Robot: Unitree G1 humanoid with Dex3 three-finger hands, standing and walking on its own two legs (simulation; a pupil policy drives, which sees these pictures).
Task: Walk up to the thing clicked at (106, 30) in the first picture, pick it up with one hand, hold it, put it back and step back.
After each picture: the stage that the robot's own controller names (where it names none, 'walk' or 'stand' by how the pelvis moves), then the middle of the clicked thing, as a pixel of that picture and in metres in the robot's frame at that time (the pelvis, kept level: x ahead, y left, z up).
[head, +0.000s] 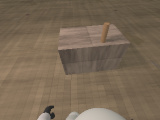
stand; (104, 33) +1.01 -0.12 -0.04
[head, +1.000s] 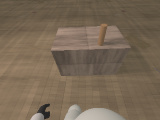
rise first; (102, 35) +0.90 -0.05 -0.01
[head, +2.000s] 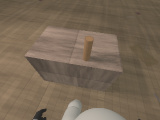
rise first; (87, 50) +0.57 +0.12 -0.01
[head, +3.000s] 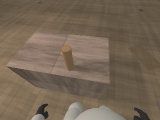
stand; (68, 59) +0.44 +0.22 +0.00
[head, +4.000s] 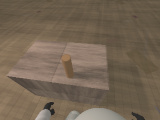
stand; (68, 67) +0.41 +0.21 -0.04
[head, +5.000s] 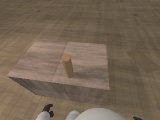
stand; (68, 67) +0.41 +0.21 -0.04
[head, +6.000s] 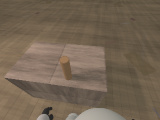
stand; (66, 69) +0.40 +0.22 -0.04
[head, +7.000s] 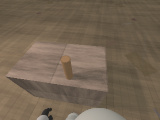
stand; (67, 68) +0.41 +0.22 -0.04
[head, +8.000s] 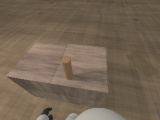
stand; (68, 69) +0.40 +0.21 -0.04
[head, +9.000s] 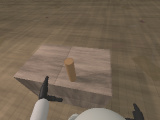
rise first; (71, 71) +0.39 +0.21 -0.04
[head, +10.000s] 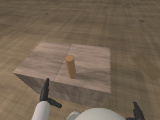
go down; (71, 68) +0.41 +0.21 -0.04
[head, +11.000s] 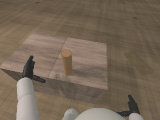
go down; (67, 64) +0.42 +0.19 -0.02
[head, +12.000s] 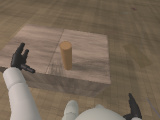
go down; (67, 57) +0.43 +0.19 +0.03
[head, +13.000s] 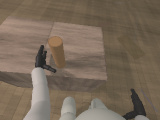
close in; (58, 55) +0.42 +0.20 +0.05
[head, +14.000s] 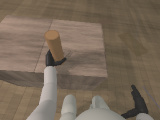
close; (56, 50) +0.44 +0.21 +0.08
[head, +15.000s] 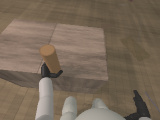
lift; (53, 63) +0.36 +0.23 +0.06
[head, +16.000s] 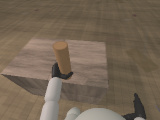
lift; (64, 63) +0.33 +0.18 +0.15
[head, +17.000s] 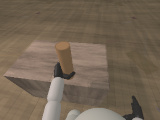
hold; (66, 63) +0.32 +0.17 +0.15
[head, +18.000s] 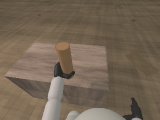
hold; (66, 63) +0.33 +0.17 +0.15
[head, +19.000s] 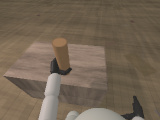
crouch; (63, 59) +0.33 +0.19 +0.18
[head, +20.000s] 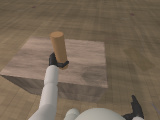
crouch; (60, 53) +0.40 +0.21 +0.14
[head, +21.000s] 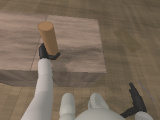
lower; (51, 44) +0.48 +0.22 +0.09
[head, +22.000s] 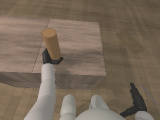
lower; (54, 49) +0.45 +0.21 +0.08
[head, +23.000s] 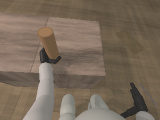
lower; (51, 48) +0.45 +0.22 +0.08
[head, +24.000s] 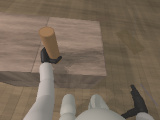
lower; (52, 48) +0.45 +0.22 +0.08
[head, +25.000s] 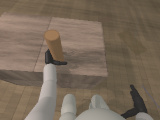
open; (56, 50) +0.44 +0.20 +0.07
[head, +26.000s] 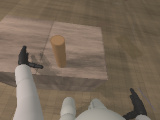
sink last; (60, 54) +0.43 +0.19 +0.05
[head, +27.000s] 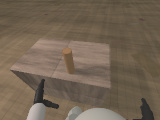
stand; (69, 62) +0.44 +0.21 +0.02
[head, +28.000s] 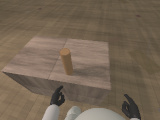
stand; (67, 63) +0.42 +0.21 +0.02
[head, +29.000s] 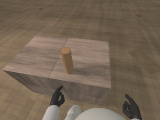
stand; (68, 62) +0.42 +0.21 +0.03
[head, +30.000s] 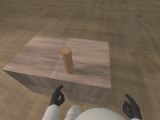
stand; (68, 62) +0.42 +0.21 +0.03
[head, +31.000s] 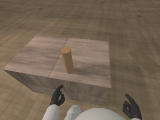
stand; (68, 61) +0.43 +0.21 +0.03
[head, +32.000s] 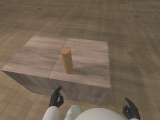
stand; (67, 62) +0.43 +0.20 +0.03
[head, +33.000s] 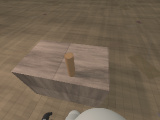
stand; (70, 65) +0.44 +0.20 -0.03
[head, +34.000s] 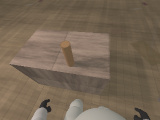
walk; (68, 55) +0.47 +0.23 +0.00
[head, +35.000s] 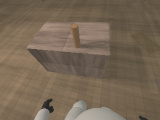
walk; (76, 37) +0.73 +0.21 -0.02
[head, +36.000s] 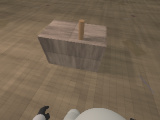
stand; (81, 30) +1.00 +0.19 -0.02
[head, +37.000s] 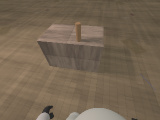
stand; (78, 32) +1.01 +0.22 -0.04
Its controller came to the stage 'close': yes
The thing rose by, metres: 0.23
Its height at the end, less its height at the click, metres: +0.00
